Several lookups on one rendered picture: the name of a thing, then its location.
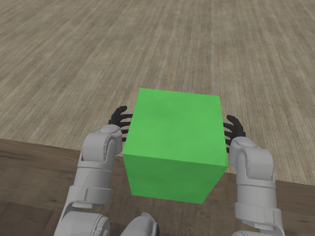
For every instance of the left robot forearm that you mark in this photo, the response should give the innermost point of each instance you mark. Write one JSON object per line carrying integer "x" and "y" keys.
{"x": 92, "y": 180}

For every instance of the right robot forearm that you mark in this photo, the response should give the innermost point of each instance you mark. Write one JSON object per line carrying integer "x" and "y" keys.
{"x": 256, "y": 187}

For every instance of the robot left upper arm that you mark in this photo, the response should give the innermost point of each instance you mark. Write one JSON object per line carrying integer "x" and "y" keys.
{"x": 79, "y": 223}

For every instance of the left robot hand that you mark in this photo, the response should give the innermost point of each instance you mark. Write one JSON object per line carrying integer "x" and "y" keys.
{"x": 116, "y": 117}

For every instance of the right robot hand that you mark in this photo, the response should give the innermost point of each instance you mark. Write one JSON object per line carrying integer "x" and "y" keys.
{"x": 236, "y": 130}

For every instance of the robot left shin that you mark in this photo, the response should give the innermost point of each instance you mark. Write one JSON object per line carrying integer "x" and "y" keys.
{"x": 147, "y": 215}

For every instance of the left robot thigh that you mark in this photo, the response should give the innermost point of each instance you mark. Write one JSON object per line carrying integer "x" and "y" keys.
{"x": 141, "y": 226}

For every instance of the carton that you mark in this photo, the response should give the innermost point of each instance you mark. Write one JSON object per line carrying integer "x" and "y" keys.
{"x": 175, "y": 147}

